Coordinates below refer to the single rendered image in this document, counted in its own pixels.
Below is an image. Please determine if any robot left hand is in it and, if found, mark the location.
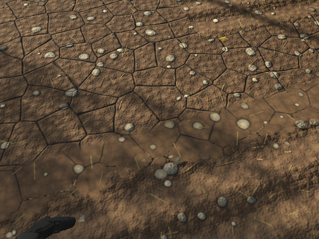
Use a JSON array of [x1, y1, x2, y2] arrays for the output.
[[16, 216, 76, 239]]

